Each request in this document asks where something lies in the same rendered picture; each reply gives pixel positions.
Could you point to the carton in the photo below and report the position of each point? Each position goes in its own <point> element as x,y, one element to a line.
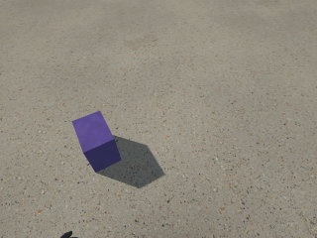
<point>96,141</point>

